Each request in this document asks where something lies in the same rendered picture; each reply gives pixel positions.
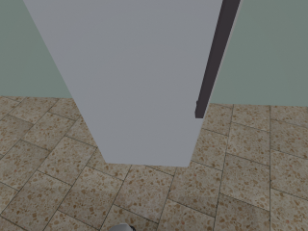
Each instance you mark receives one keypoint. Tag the fridge door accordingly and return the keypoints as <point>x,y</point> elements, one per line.
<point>134,69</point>

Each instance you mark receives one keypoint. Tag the handle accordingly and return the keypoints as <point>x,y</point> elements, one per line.
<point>226,17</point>

